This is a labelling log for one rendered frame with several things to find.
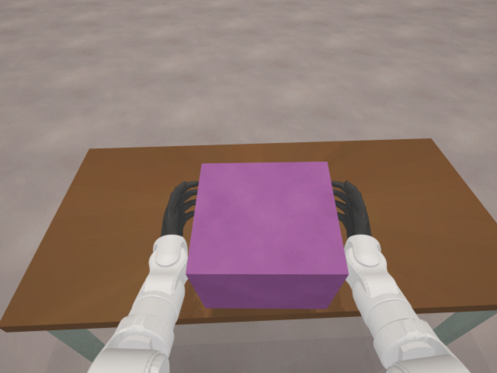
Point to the right robot hand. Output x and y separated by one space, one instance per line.
355 217

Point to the robot left forearm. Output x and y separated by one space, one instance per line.
154 313

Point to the table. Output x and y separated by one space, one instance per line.
439 241

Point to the left robot hand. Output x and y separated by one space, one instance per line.
174 218

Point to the robot right forearm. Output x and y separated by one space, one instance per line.
398 332

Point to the left robot upper arm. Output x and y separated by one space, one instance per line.
120 360

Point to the right robot upper arm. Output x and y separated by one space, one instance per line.
436 364

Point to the carton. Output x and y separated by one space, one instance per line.
266 235

